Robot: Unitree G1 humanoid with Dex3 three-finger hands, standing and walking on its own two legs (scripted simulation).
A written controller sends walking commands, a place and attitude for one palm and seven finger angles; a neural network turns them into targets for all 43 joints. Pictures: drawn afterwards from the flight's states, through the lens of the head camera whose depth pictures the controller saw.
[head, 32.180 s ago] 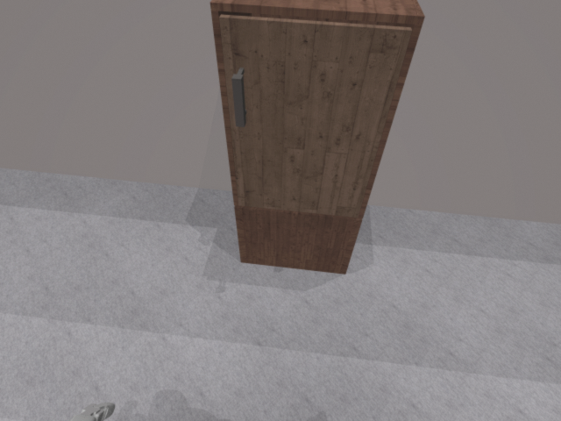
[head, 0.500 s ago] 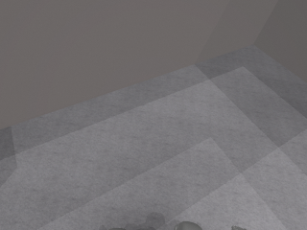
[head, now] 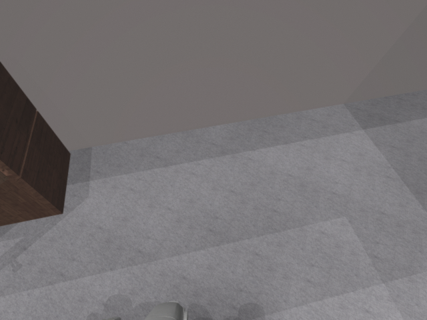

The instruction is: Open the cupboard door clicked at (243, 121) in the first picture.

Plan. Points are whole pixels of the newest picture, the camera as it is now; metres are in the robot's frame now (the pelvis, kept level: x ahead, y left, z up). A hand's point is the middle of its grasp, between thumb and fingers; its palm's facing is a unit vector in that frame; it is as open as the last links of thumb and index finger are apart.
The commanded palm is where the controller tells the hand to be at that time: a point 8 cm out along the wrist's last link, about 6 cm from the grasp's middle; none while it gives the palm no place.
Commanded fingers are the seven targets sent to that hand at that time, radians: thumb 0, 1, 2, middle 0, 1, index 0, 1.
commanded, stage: turn to face it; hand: left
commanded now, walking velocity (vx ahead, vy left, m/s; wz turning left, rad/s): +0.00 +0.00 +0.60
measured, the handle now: out of the picture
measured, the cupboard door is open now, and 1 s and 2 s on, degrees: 39 39 39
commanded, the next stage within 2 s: take the last steps up to it in 1.52 s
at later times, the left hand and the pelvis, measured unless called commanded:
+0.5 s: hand out of the picture +0.07 +0.24 -0.15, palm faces +0.30 -0.91 -0.27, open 7.4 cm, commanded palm none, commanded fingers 0.00 0.90 0.90 -0.20 -0.30 -0.20 -0.30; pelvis +0.01 +0.00 -0.01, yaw +17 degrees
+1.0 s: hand out of the picture -0.10 +0.20 -0.20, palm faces +0.62 -0.76 -0.22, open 7.3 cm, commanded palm none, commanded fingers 0.00 0.90 0.90 -0.20 -0.30 -0.20 -0.30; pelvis +0.00 +0.01 -0.01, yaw +37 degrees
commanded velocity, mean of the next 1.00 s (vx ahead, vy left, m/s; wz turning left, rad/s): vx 0.00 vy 0.00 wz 0.60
